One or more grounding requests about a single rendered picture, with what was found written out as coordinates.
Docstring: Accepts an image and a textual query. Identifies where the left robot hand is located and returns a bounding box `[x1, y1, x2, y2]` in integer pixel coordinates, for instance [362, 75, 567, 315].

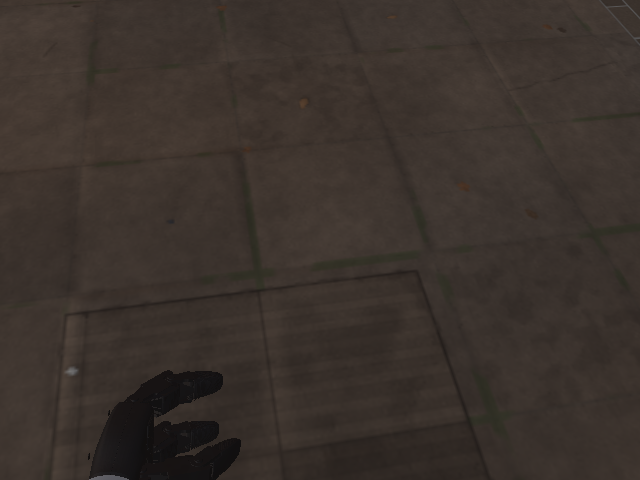
[88, 370, 241, 480]

